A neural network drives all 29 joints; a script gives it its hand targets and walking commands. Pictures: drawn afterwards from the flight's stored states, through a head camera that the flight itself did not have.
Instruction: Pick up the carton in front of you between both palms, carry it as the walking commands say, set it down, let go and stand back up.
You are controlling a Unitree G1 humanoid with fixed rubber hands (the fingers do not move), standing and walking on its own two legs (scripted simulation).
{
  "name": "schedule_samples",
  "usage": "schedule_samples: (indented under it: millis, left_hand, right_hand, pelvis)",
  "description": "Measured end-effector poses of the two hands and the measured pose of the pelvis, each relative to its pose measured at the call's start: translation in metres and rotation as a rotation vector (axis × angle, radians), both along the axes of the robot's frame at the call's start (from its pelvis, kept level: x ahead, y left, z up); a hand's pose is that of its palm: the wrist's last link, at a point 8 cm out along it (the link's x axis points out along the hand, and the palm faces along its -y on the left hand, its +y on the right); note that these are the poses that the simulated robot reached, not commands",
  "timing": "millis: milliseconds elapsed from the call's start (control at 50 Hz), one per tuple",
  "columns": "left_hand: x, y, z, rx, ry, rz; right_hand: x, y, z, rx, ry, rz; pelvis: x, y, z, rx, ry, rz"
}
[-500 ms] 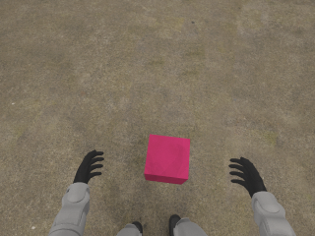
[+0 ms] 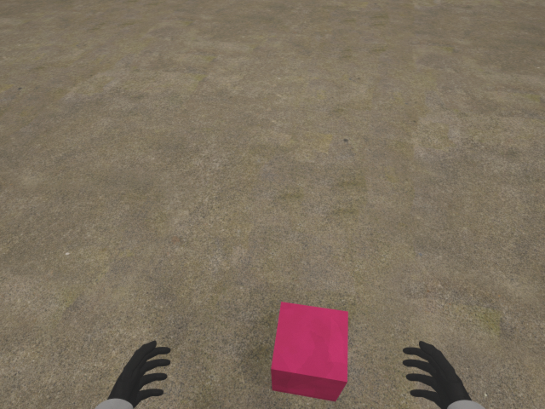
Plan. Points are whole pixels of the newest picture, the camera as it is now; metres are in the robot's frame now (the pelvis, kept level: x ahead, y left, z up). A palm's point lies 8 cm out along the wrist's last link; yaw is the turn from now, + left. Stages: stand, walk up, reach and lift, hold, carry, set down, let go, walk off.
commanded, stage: let go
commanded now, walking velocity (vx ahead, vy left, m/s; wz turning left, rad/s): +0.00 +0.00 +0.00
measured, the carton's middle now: (308, 352) +0.41 -0.08 -0.65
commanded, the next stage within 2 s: stand in 0.20 s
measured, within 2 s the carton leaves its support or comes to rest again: neither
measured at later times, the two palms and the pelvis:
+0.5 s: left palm out of the picture +0.12 +0.26 -0.08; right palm out of the picture +0.14 -0.30 -0.09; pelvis +0.00 -0.03 -0.01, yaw +1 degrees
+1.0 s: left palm out of the picture +0.09 +0.25 -0.10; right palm out of the picture +0.10 -0.31 -0.10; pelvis -0.01 -0.04 +0.00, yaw +2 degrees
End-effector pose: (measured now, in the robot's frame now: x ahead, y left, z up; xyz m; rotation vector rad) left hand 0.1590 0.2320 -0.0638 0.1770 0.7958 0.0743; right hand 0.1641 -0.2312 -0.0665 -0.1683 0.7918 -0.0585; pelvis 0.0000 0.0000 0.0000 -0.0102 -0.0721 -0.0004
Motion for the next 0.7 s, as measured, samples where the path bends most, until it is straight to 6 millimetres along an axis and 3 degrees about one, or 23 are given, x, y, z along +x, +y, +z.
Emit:
schedule_samples:
  millis: [220,420,700]
  left_hand:
    - [-0.003,-0.012,-0.008,0.017,-0.001,0.014]
    - [-0.032,0.024,-0.017,0.162,0.074,0.107]
    - [-0.053,0.015,-0.026,0.161,0.134,0.133]
  right_hand:
    - [-0.002,-0.022,0.003,-0.053,0.012,-0.039]
    - [-0.013,-0.062,-0.017,-0.119,0.014,-0.072]
    - [-0.042,-0.073,-0.035,-0.138,0.121,-0.068]
  pelvis:
    - [0.0,-0.013,-0.003,0.004,-0.001,-0.003]
    - [0.002,-0.022,-0.006,0.003,0.042,0.014]
    - [-0.001,-0.032,-0.004,0.006,0.039,0.025]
